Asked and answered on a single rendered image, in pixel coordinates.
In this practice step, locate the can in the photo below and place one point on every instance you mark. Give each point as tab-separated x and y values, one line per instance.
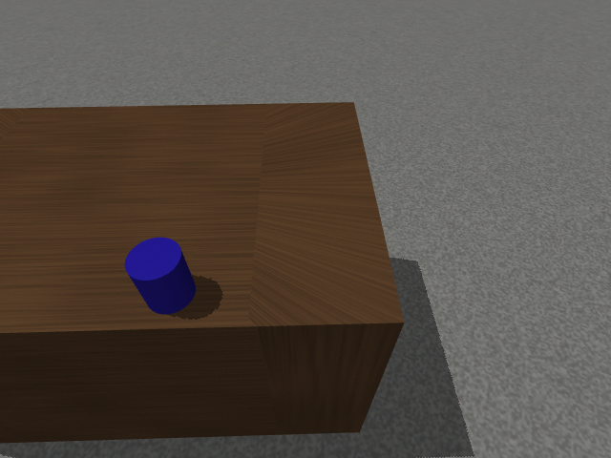
161	275

